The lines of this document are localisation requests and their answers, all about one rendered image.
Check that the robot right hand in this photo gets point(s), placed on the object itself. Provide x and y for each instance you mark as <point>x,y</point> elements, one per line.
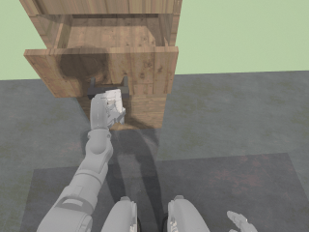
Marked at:
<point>241,222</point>

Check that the left robot thigh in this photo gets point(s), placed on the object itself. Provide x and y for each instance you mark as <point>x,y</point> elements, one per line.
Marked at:
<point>121,217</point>

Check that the drawer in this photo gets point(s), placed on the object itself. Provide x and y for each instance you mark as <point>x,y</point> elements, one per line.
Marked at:
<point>107,47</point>

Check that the robot right shin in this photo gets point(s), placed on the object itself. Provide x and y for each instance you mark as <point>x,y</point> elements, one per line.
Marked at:
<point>174,228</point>

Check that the robot left hand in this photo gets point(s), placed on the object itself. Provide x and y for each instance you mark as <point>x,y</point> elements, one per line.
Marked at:
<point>103,105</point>

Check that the cabinet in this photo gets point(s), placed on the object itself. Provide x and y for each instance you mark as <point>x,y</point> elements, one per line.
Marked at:
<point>142,111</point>

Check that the robot left upper arm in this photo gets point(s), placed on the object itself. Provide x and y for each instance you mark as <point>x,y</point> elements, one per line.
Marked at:
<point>66,220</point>

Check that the handle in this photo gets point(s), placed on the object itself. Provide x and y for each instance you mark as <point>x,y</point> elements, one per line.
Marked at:
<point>92,91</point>

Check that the left robot forearm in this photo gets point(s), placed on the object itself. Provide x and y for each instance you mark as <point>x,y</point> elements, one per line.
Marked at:
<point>82,193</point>

